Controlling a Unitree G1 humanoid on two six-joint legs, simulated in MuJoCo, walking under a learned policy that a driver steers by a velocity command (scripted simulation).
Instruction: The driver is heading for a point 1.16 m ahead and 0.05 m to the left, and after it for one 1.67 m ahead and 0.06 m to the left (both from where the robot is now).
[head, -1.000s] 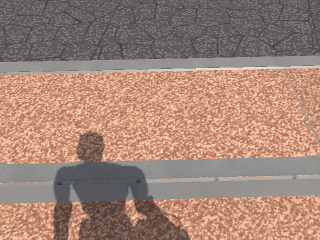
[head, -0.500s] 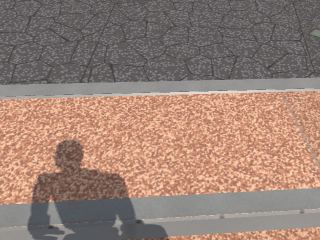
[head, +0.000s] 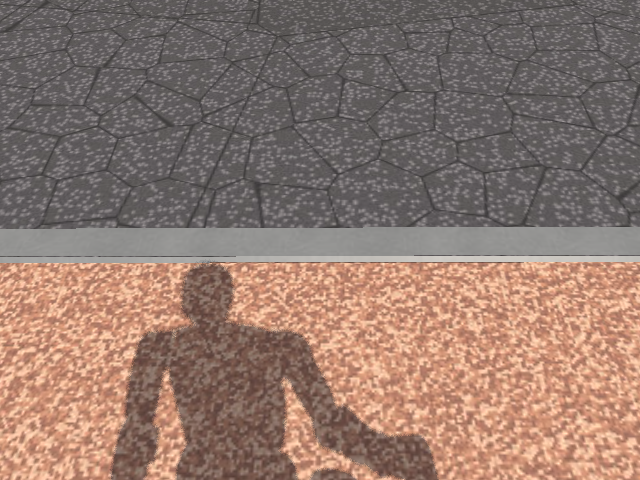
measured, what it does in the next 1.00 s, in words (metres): climbs: left foot 0.16 m higher, then right foot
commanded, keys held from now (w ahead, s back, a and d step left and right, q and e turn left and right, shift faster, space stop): w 1.00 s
